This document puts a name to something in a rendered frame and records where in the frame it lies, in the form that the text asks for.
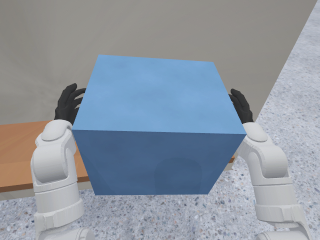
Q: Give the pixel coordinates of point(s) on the robot right upper arm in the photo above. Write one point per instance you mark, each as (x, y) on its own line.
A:
(281, 235)

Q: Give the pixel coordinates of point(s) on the table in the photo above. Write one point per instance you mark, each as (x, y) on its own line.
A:
(17, 144)

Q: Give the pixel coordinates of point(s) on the robot left forearm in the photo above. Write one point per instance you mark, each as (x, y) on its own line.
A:
(54, 179)

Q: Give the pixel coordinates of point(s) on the robot right forearm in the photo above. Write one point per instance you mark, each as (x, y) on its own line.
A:
(276, 202)

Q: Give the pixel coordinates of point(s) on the carton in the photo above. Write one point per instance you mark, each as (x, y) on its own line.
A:
(154, 126)

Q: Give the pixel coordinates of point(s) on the robot left upper arm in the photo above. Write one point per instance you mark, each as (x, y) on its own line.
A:
(81, 233)

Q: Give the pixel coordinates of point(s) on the robot left hand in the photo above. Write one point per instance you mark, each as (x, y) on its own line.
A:
(66, 105)

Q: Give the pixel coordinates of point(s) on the robot right hand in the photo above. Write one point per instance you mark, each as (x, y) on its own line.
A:
(241, 106)

